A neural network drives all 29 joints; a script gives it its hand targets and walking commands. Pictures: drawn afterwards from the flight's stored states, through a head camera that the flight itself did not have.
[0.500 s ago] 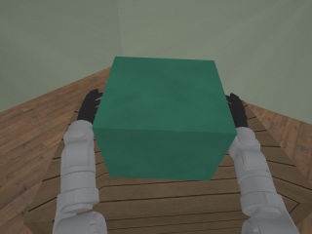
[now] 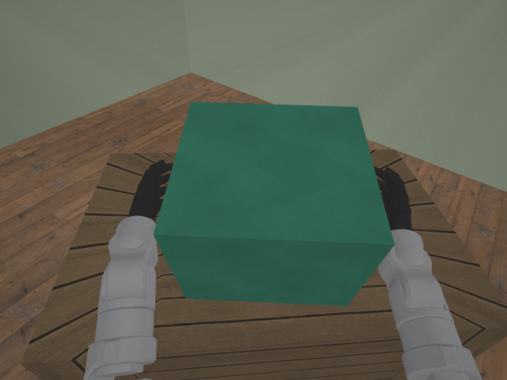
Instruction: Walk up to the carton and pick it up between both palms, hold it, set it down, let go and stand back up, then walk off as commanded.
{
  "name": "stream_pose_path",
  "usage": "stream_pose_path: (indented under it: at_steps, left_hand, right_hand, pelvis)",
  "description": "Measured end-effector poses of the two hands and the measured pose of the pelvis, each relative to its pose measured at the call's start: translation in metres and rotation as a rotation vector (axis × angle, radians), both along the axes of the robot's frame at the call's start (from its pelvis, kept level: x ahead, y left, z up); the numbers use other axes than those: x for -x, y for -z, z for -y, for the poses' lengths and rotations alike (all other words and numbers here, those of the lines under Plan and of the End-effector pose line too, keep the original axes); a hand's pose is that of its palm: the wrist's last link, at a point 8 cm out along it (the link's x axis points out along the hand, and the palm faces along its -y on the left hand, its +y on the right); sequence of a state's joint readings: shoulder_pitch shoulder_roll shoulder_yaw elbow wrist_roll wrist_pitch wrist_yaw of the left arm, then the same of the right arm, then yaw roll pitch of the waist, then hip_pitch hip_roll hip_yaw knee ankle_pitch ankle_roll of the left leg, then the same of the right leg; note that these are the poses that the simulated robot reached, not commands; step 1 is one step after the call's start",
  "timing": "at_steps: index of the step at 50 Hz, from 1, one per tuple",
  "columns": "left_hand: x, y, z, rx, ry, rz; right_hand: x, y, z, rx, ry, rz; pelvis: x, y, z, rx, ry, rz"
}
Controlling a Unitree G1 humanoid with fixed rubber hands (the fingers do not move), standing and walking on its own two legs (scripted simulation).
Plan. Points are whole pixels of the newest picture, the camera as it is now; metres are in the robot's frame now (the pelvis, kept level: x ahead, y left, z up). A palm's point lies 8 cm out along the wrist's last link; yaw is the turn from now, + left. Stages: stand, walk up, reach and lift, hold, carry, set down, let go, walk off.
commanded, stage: set down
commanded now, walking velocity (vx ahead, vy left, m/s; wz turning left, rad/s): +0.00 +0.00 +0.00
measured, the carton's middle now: (269, 205) +0.39 -0.02 +0.09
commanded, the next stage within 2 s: none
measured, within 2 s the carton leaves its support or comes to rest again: neither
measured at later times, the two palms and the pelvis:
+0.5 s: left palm (155, 209) +0.36 +0.17 +0.11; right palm (392, 230) +0.32 -0.20 +0.11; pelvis -0.03 +0.00 +0.00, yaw -1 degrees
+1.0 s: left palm (172, 204) +0.41 +0.16 +0.08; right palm (387, 238) +0.33 -0.22 +0.07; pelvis -0.01 +0.02 +0.00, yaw -2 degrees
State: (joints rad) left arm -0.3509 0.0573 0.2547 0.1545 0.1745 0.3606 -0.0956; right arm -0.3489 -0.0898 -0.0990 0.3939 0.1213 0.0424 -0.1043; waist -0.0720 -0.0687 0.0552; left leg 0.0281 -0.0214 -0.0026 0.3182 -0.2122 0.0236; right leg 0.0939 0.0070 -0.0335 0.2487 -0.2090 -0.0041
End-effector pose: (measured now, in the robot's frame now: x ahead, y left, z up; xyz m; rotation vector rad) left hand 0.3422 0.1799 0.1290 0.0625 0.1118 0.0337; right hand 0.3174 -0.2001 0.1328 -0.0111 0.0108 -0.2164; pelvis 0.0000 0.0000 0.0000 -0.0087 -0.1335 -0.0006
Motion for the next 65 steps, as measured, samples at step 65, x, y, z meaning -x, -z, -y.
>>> stream_pose_path:
  at_steps: [65]
  left_hand:
    - [-0.069, 0.077, 0.023, -0.001, 0.123, -0.133]
  right_hand:
    - [-0.02, 0.08, 0.016, 0.001, 0.132, -0.147]
  pelvis:
    - [0.005, 0.001, -0.007, 0.003, 0.028, -0.238]
